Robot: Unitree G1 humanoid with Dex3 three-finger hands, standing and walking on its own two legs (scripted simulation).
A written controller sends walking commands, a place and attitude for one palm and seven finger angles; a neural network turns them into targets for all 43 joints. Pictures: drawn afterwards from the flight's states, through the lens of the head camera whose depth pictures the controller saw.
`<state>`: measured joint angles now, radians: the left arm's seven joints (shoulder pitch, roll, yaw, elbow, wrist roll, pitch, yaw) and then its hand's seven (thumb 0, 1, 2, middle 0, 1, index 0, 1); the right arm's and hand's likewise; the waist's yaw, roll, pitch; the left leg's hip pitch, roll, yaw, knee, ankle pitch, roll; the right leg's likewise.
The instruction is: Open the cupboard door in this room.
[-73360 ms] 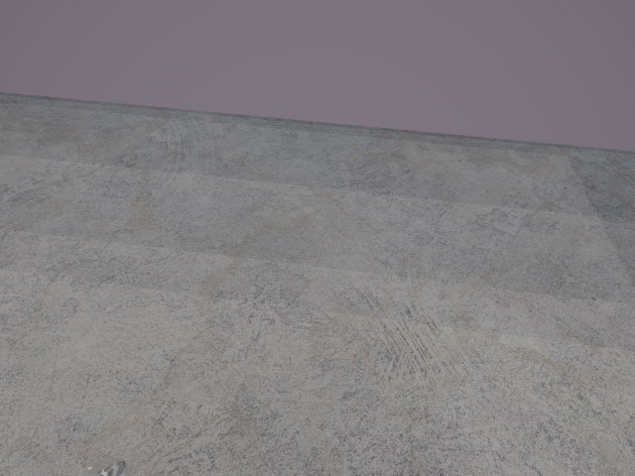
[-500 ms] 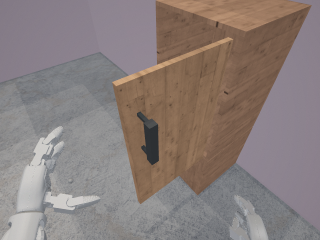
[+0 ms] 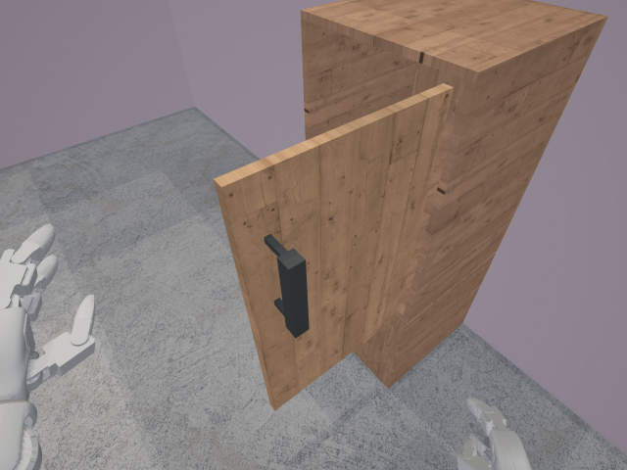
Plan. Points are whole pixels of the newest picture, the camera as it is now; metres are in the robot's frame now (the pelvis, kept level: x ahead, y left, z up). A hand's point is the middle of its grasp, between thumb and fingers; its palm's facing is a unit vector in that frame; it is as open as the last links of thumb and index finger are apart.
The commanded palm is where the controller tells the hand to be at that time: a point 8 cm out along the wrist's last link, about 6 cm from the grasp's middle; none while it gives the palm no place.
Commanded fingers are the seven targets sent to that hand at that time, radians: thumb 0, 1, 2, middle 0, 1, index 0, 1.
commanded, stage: draw the hand back to the body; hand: left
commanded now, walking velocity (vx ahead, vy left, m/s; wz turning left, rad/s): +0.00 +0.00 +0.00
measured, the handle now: (285, 286) +0.33 +0.09 +0.08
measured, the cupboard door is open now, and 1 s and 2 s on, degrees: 89 89 89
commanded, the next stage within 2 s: step back with the hand held close in 0.36 s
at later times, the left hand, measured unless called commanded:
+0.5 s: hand (86, 337) +0.19 +0.25 +0.15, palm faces +0.46 -0.81 -0.37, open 7.4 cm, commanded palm +0.14 +0.29 +0.17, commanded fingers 0.00 0.90 0.90 -0.20 -0.30 -0.20 -0.30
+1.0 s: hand (31, 392) +0.13 +0.27 +0.15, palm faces +0.38 -0.78 -0.49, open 7.4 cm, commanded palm +0.07 +0.31 +0.17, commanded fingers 0.00 0.90 0.90 -0.20 -0.30 -0.20 -0.30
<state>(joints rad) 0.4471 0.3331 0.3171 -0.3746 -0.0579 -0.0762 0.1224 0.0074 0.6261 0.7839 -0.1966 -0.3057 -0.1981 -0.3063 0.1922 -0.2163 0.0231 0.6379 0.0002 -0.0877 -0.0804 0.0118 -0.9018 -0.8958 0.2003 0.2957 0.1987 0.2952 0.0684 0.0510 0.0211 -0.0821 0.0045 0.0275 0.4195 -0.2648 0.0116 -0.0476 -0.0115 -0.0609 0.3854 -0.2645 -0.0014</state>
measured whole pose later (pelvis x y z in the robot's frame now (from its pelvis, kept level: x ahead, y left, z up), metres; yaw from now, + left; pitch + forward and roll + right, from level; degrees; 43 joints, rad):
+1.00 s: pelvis -0.07 +0.01 -0.01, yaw +0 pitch +0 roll -1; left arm 0.57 0.42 0.41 -0.53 -0.04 -0.16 0.14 0.02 0.88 0.90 -0.21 -0.31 -0.21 -0.31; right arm 0.19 -0.22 -0.01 0.54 0.02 -0.01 -0.09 0.01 -0.90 -0.90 0.20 0.30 0.20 0.30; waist 0.00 0.00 0.05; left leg -0.34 0.00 0.04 0.54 -0.20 0.03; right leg -0.31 -0.02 -0.05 0.50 -0.20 0.01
